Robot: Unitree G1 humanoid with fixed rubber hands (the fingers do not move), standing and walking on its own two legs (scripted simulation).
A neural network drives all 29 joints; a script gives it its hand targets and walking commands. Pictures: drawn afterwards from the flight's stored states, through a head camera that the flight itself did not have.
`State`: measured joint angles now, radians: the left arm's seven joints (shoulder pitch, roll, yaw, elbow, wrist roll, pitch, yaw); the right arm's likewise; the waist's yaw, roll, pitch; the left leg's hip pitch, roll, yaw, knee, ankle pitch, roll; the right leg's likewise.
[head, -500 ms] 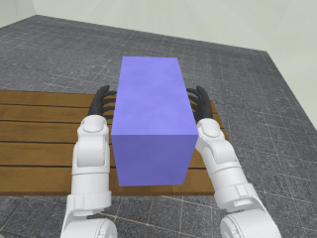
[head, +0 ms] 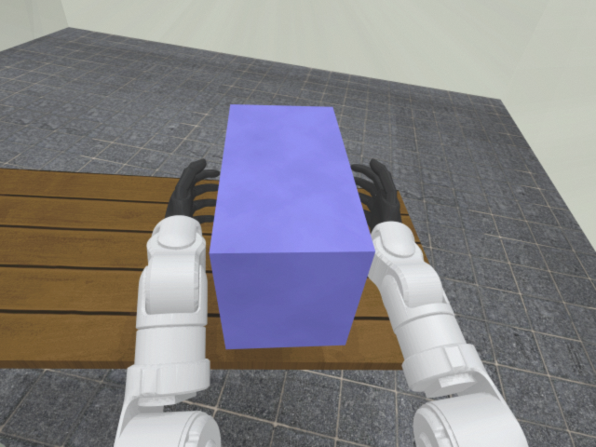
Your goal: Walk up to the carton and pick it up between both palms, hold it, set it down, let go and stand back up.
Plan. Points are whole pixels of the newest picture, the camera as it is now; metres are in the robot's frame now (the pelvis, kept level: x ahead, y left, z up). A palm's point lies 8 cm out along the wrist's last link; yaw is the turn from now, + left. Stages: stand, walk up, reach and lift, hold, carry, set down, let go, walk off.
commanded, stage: hold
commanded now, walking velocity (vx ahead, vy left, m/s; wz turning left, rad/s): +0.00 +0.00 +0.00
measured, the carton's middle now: (284, 217) +0.42 +0.01 +0.13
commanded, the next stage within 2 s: set down in 0.28 s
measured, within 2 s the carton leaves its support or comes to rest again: neither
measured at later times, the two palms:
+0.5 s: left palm (181, 213) +0.36 +0.14 +0.18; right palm (384, 212) +0.37 -0.12 +0.19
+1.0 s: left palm (199, 231) +0.40 +0.13 +0.12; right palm (377, 232) +0.39 -0.13 +0.13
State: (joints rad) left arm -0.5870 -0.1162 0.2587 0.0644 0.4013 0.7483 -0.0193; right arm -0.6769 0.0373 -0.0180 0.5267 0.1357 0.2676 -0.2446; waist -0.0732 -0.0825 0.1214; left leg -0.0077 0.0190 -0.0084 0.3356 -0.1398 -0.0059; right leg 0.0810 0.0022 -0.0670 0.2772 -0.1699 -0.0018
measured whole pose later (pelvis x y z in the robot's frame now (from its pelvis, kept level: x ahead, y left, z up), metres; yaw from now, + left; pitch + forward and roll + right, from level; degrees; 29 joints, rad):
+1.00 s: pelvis +0.02 +0.00 +0.00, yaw +0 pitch -6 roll -1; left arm -0.55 -0.10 0.24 0.35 0.34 0.33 0.02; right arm -0.61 0.08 -0.13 0.67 -0.01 -0.10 -0.21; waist -0.04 -0.07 0.11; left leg -0.07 0.02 0.00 0.32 -0.15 -0.01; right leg 0.03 0.00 -0.06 0.25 -0.17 0.00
